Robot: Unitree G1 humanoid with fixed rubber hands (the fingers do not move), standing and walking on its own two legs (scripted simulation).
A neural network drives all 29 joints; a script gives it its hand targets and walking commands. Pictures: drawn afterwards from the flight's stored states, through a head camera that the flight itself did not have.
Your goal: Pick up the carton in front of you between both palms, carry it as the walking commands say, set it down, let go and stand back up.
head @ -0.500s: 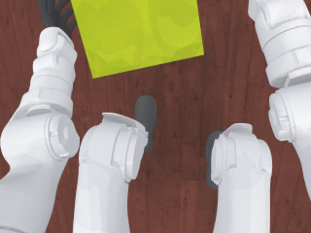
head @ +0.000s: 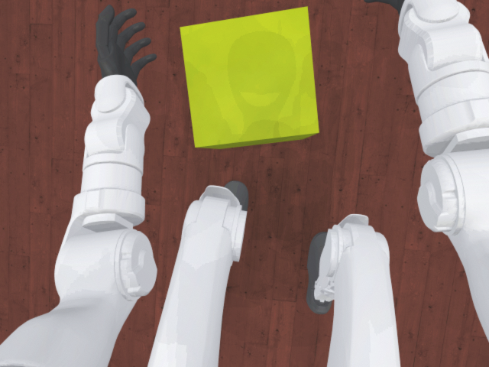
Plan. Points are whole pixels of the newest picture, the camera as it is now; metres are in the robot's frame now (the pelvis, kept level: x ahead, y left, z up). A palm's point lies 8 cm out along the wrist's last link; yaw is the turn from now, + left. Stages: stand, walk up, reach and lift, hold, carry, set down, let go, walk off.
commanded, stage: set down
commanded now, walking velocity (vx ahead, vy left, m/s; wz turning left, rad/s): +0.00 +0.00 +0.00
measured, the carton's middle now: (253, 94) +0.49 +0.11 -0.34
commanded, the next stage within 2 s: let go in 0.52 s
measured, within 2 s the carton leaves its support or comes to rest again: neither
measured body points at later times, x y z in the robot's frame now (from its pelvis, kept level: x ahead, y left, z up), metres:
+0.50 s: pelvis +0.03 +0.00 +0.13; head +0.33 +0.02 +0.46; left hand +0.46 +0.29 +0.03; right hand +0.61 -0.09 +0.03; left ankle +0.15 +0.13 -0.43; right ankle +0.06 -0.13 -0.43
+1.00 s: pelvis +0.07 +0.02 +0.25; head +0.27 +0.03 +0.65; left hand +0.37 +0.28 +0.15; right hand +0.45 -0.14 +0.14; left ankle +0.15 +0.13 -0.43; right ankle +0.06 -0.13 -0.43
